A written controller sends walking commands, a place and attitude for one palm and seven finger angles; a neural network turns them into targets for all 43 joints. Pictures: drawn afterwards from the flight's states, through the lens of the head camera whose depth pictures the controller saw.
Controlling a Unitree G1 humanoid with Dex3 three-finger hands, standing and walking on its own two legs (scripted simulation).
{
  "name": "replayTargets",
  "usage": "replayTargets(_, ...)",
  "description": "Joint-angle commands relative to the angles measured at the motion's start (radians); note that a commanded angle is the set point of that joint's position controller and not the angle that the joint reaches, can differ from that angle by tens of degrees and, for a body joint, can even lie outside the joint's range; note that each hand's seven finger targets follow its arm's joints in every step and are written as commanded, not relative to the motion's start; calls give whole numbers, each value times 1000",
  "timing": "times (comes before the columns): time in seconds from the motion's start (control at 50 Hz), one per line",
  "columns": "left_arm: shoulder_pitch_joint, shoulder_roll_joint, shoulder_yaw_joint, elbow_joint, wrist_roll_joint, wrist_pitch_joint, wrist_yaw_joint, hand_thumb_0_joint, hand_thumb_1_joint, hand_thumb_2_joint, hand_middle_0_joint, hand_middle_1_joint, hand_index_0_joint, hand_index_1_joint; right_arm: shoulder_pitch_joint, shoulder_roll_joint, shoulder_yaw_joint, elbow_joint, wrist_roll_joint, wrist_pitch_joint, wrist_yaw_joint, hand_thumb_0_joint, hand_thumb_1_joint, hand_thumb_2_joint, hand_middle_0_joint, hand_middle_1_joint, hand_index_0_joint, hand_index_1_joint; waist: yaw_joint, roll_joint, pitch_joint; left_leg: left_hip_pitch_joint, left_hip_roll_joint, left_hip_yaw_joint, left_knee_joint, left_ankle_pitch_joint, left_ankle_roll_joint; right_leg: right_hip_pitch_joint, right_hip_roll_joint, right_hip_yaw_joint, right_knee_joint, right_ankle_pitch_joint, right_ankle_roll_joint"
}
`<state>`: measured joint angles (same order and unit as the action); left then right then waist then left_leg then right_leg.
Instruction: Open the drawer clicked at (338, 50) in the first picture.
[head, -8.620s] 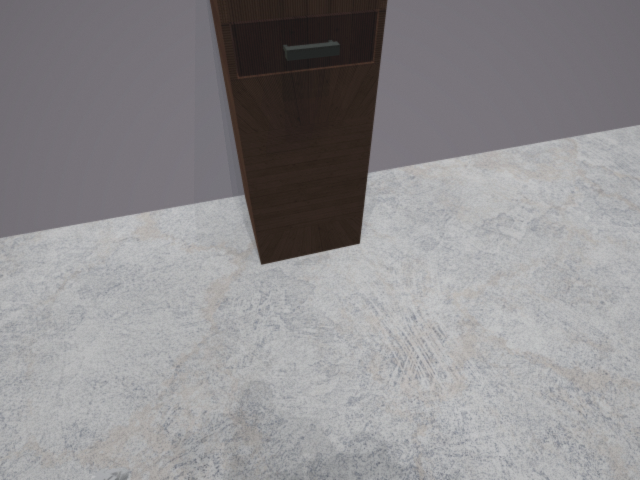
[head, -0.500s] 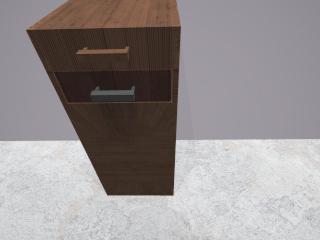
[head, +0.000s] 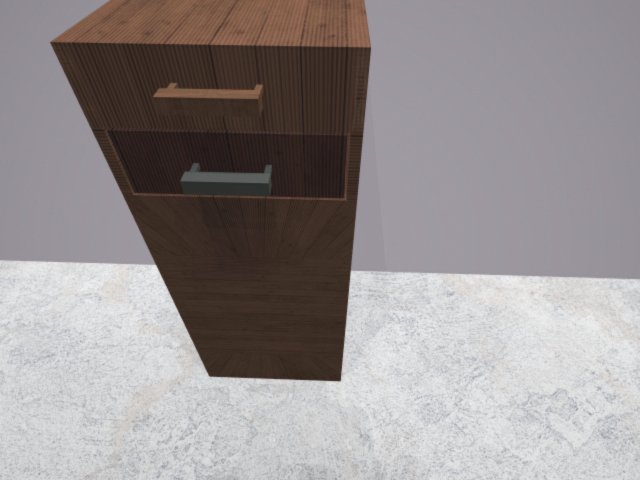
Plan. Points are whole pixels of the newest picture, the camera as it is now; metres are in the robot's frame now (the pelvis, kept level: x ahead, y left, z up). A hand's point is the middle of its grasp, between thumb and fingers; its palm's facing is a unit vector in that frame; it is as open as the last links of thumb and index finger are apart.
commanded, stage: look again from close up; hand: left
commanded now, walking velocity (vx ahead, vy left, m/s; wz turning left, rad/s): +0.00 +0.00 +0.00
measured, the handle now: (229, 176) +0.56 +0.18 +0.08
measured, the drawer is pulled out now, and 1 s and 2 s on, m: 0.00 0.00 0.00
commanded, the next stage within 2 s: raise the hand with hooked fingers in 0.42 s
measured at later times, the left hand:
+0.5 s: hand out of the picture -0.01 +0.14 -0.17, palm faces +0.05 -0.99 -0.15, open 7.4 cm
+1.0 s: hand (188, 441) +0.18 +0.18 -0.03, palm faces +0.01 -0.24 -0.97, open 8.9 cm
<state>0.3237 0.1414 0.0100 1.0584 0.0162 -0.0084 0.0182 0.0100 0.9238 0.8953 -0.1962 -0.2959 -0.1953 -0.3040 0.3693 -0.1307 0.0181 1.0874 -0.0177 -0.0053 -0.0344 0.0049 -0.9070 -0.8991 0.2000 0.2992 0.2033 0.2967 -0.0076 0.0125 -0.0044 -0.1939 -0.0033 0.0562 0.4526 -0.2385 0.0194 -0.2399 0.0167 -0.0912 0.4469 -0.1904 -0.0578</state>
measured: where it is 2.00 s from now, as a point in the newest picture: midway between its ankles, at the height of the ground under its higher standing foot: outside the picture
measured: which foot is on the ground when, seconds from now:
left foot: down 0.00-1.00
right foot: down 0.00-1.00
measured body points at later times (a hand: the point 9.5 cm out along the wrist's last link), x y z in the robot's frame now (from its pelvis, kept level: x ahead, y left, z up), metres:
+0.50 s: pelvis +0.01 -0.01 +0.00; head +0.00 -0.01 +0.45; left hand -0.01 +0.20 -0.16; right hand -0.01 -0.21 -0.16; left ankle +0.00 +0.11 -0.74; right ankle +0.04 -0.08 -0.74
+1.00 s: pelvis +0.01 +0.00 -0.03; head +0.01 -0.02 +0.42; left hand +0.17 +0.19 +0.02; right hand +0.28 -0.22 -0.06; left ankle +0.00 +0.11 -0.74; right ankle +0.04 -0.08 -0.74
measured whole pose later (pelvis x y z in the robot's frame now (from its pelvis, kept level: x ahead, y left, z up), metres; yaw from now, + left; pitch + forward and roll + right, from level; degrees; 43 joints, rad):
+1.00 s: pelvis +0.01 +0.00 -0.03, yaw -3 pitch +5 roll +3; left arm 0.51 0.26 -0.19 -0.08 1.07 -0.01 0.43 0.00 0.54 0.74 -0.23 -0.53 -0.23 -0.54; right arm 0.01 -0.27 -0.04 0.48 -0.05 0.10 0.07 0.01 -0.91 -0.90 0.20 0.30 0.20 0.30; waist 0.12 -0.02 -0.10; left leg -0.40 -0.01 0.12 0.69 -0.37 0.02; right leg -0.51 0.02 0.00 0.76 -0.34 -0.07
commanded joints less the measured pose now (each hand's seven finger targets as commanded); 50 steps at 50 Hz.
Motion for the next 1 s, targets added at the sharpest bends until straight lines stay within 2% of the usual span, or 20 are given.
replayTargets(0.0,40,73,5,-18,-9,-19,5,0,900,900,-200,-300,-200,-300,60,-81,-13,-19,1,-26,-3,0,-900,-900,200,300,200,300,2,-50,89,-111,89,-99,-117,-13,22,45,-124,179,-138,-69,-3)
replayTargets(0.16,58,62,-2,13,-10,-24,13,0,900,900,-200,-300,-200,-300,51,-67,-8,10,5,-28,-6,0,-900,-900,200,300,200,300,3,-21,88,-77,95,-90,-127,43,14,62,-126,165,-139,12,0)
replayTargets(0.48,83,49,-4,25,-8,-24,18,0,900,900,-200,-300,-200,-300,55,-58,-7,24,4,-26,-8,0,-900,-900,200,300,200,300,6,-29,100,-64,89,-84,-137,24,11,65,-127,169,-161,-15,4)
replayTargets(0.5,145,97,-2,63,6,-43,58,0,900,900,-200,-300,-200,-300,-86,-112,-20,-32,12,-31,9,0,-900,-900,200,300,200,300,59,-22,167,-126,94,-23,50,-42,-28,8,-179,202,-128,317,68)
replayTargets(0.52,-619,286,-157,-1456,54,-222,35,0,877,890,-202,-315,-202,-315,-122,-264,1,-443,75,-173,-53,0,-900,-900,200,300,200,300,-62,257,-338,174,8,-18,-118,70,25,108,-67,272,-47,77,19)
replayTargets(0.54,-290,335,-25,-1222,88,-149,149,0,853,880,-203,-330,-203,-330,-231,-216,-8,-374,68,-263,-98,0,-900,-900,200,300,200,300,18,332,-293,98,3,-12,-88,47,22,106,-40,153,24,-33,-10)
replayTargets(0.56,-23,189,-92,-1115,87,3,207,0,830,870,-205,-345,-205,-345,-204,-165,-27,-393,103,-299,-95,0,-900,-900,200,300,200,300,13,248,-127,-25,11,-50,-132,-88,-4,14,-20,119,16,-120,0)
replayTargets(0.58,53,60,-180,-1047,127,56,213,0,807,860,-207,-360,-207,-360,-160,-160,-30,-368,109,-310,-98,0,-900,-900,200,300,200,300,-1,118,-57,-53,5,-34,-104,-102,9,-19,-14,89,9,-114,20)
replayTargets(0.6,-27,75,-221,-1197,170,48,225,0,783,850,-208,-375,-208,-375,-195,-197,-40,-443,115,-339,-92,0,-900,-900,200,300,200,300,-9,21,36,-87,5,-66,-80,-129,22,-101,-17,112,-7,-173,24)
replayTargets(0.62,-6,107,-232,-1213,272,43,247,0,760,840,-210,-390,-210,-390,-190,-227,-43,-454,88,-355,-88,0,-900,-900,200,300,200,300,-16,-66,-7,-87,-1,-65,-33,-135,33,-152,-17,132,-3,-248,23)
replayTargets(0.64,24,101,-267,-1218,362,40,267,0,737,830,-212,-405,-212,-405,-205,-235,-38,-482,62,-358,-77,0,-900,-900,200,300,200,300,-23,-141,21,-122,-13,-76,11,-134,37,-214,-17,142,1,-302,20)
replayTargets(0.68,19,113,-263,-1201,585,37,329,0,690,810,-215,-435,-215,-435,-233,-242,-59,-560,11,-319,-47,0,-900,-900,200,300,200,300,-18,-153,-36,-149,-50,-79,79,-127,20,-261,-14,169,22,-386,10)
replayTargets(0.72,255,109,-215,-1114,760,38,386,0,643,790,-218,-465,-218,-465,-304,-245,-84,-637,-29,-235,-2,0,-900,-900,200,300,200,300,60,-198,-2,-207,-62,-68,97,-118,7,-242,-9,188,10,-408,-5)
replayTargets(0.74,378,107,-197,-1075,820,33,395,0,620,780,-220,-480,-220,-480,-330,-244,-83,-662,-39,-178,23,0,-900,-900,200,300,200,300,97,-254,16,-251,-60,-57,101,-89,5,-212,-10,204,13,-347,-11)
replayTargets(0.76,440,148,-139,-1033,872,21,394,0,597,770,-222,-495,-222,-495,-334,-242,-85,-658,-35,-116,51,0,-900,-900,200,300,200,300,131,-300,4,-309,-55,-51,106,-30,-2,-157,-15,230,45,-221,-14)
replayTargets(0.78,431,153,-130,-1077,911,7,392,0,573,760,-223,-510,-223,-510,-364,-233,-73,-686,-33,-57,73,0,-900,-900,200,300,200,300,147,-322,-23,-335,-54,-37,104,2,-5,-103,-23,229,84,-106,-14)
replayTargets(0.8,382,169,-112,-1131,947,-7,396,0,550,750,-225,-525,-225,-525,-395,-224,-69,-708,-24,-15,91,0,-900,-900,200,300,200,300,153,-312,-49,-343,-52,-27,106,27,-5,-85,-20,227,117,-42,-16)
replayTargets(0.86,270,252,-43,-1281,1021,-17,431,0,480,720,-230,-570,-230,-570,-446,-200,-68,-746,-22,60,120,0,-900,-900,200,300,200,300,176,-90,-148,-282,-53,-13,133,100,-6,-51,-7,239,180,58,-31)
replayTargets(0.92,113,268,-51,-1363,1069,3,465,0,410,690,-235,-615,-235,-615,-431,-182,-64,-752,-28,80,119,0,-900,-900,200,300,200,300,145,39,-254,-208,-51,-22,177,129,-1,-104,13,278,203,91,-36)
replayTargets(0.98,-107,310,-48,-1442,1100,23,486,0,340,660,-240,-660,-240,-660,-438,-186,-66,-738,-50,79,110,0,-900,-900,200,300,200,300,86,39,-253,-127,-51,-53,225,83,9,-214,9,314,154,-31,-27)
